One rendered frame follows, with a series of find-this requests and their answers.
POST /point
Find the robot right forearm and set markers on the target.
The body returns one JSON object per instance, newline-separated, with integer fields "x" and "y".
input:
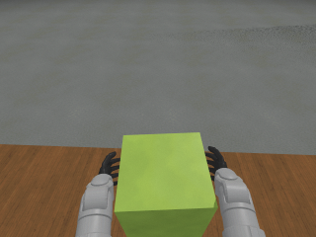
{"x": 236, "y": 206}

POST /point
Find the right robot hand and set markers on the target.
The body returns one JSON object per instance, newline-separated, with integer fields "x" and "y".
{"x": 218, "y": 162}

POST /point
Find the carton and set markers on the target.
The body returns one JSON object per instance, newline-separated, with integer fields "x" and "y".
{"x": 164, "y": 186}

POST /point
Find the robot left forearm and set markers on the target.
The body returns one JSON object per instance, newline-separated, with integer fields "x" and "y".
{"x": 96, "y": 208}

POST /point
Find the left robot hand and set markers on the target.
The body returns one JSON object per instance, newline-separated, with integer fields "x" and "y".
{"x": 106, "y": 166}

